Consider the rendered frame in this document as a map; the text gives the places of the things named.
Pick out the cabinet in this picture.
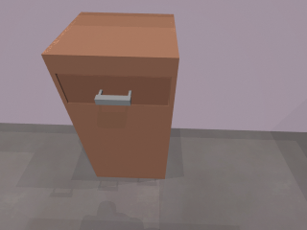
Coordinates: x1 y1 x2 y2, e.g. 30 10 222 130
41 11 179 179

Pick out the handle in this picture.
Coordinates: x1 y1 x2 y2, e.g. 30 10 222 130
94 89 132 106

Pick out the drawer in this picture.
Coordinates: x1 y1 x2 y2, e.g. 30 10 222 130
57 74 171 105

